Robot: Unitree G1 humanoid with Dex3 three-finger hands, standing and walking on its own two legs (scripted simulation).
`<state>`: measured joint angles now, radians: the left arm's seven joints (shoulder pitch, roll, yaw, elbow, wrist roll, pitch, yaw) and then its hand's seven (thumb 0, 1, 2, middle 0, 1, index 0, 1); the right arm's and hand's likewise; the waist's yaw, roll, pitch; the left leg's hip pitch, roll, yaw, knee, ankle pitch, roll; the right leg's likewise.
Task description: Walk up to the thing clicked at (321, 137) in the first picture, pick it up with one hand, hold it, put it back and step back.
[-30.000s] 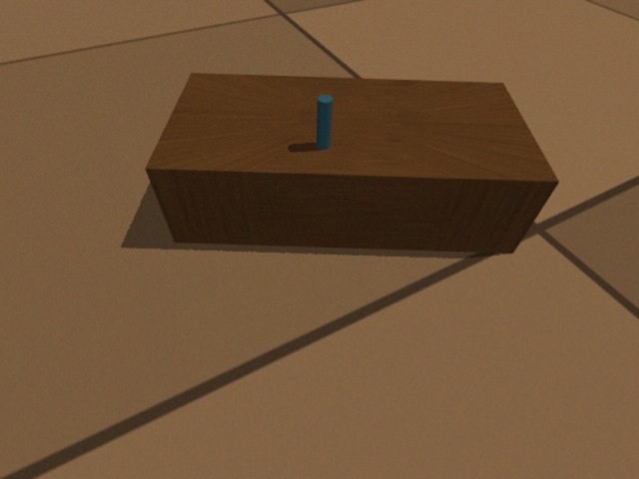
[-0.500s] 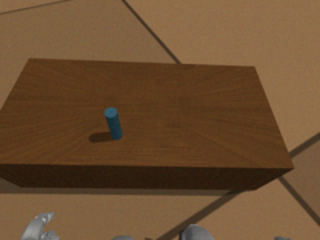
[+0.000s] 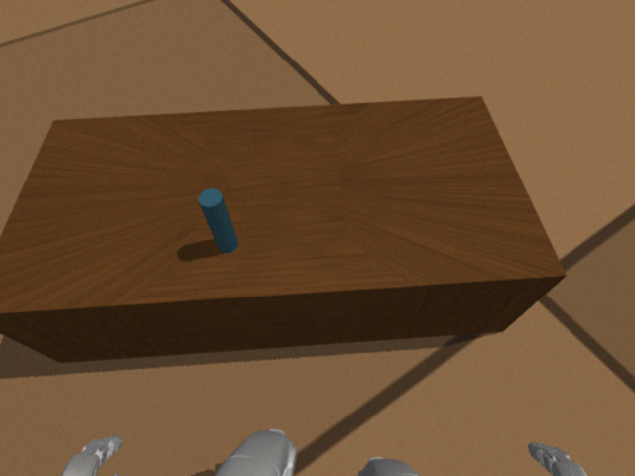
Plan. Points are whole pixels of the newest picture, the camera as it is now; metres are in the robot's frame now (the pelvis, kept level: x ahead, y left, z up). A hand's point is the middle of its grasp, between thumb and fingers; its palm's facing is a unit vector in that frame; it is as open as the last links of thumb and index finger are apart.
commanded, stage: step back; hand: left
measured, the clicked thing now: (220, 223) +0.63 +0.25 -0.28
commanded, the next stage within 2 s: none
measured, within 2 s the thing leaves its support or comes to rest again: neither
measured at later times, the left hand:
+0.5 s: hand out of the picture -0.05 +0.27 -0.15, palm faces -0.01 -0.93 -0.38, open 7.3 cm
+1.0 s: hand out of the picture -0.17 +0.24 -0.14, palm faces +0.06 -0.92 -0.39, open 7.3 cm
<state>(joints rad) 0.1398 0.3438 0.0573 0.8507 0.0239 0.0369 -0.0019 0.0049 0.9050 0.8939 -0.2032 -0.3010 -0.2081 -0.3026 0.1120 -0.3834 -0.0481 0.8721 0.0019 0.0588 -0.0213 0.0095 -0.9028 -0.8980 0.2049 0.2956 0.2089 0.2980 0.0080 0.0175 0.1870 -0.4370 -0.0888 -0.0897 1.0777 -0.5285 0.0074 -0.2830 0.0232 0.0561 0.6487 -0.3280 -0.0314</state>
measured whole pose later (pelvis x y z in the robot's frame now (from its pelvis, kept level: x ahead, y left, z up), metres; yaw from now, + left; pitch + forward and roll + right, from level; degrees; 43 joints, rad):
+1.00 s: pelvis -0.29 -0.03 -0.01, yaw +4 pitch -3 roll +0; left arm 0.08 0.39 0.07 0.80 0.02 0.07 0.02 0.00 0.91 0.89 -0.20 -0.30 -0.21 -0.30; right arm 0.20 -0.37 -0.04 0.88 -0.04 0.03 0.00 0.01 -0.90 -0.90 0.21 0.30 0.21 0.30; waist -0.01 -0.03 0.19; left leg -0.29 -0.04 -0.02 0.67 -0.33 0.03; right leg -0.49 0.04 0.09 1.01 -0.52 -0.01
